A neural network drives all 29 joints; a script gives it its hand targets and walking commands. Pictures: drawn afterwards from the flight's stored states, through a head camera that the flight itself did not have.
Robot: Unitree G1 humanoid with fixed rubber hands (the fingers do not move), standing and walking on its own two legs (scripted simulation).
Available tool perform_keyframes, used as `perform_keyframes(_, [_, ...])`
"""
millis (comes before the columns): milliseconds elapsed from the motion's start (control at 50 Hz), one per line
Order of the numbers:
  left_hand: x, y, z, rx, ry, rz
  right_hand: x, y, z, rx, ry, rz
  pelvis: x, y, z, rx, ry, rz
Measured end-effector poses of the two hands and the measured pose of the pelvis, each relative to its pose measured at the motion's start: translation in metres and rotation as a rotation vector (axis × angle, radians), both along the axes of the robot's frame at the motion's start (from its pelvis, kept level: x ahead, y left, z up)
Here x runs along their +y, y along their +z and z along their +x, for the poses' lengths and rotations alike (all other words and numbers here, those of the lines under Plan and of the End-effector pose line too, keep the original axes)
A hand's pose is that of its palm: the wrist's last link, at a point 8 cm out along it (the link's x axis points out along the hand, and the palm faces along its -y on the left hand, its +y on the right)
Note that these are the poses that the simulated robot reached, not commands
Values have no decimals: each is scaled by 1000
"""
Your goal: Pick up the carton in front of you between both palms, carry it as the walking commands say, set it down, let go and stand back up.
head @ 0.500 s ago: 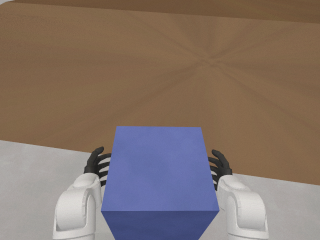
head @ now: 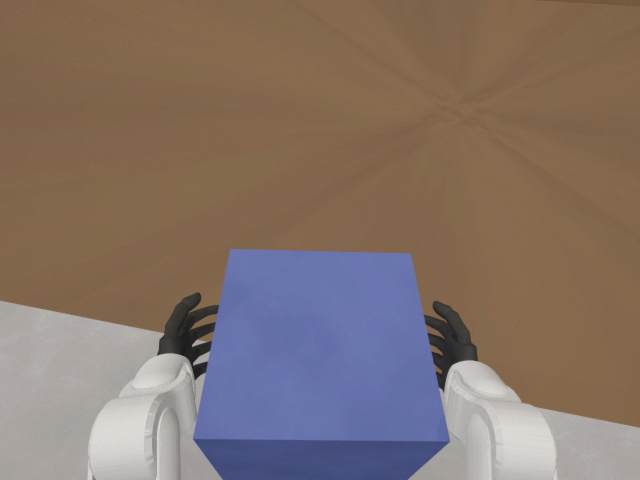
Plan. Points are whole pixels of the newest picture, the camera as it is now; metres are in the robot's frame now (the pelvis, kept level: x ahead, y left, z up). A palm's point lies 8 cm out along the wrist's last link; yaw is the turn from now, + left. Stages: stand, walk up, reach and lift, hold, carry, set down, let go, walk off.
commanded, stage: carry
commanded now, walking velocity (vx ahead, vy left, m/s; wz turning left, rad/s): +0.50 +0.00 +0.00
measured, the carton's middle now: (316, 378) +0.26 +0.02 +0.02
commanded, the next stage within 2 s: none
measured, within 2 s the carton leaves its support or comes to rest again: neither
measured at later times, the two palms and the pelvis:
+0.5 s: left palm (238, 164) +0.58 +0.16 +0.12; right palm (420, 171) +0.58 -0.14 +0.12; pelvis +0.33 +0.01 +0.01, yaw -1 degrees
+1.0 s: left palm (273, 50) +1.04 +0.16 +0.15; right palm (395, 55) +1.03 -0.14 +0.15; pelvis +0.67 +0.01 +0.00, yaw -1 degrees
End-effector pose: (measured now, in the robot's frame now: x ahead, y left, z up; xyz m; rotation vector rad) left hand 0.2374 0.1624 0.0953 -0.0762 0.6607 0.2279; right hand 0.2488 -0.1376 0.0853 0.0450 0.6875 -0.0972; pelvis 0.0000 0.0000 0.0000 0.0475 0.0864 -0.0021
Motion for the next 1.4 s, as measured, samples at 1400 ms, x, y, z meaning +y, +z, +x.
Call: perform_keyframes(1400, [-8,70,1051,-116,-17,-5,-8,70,1047,-111,-45,32,-2,30,930,8,11,-88])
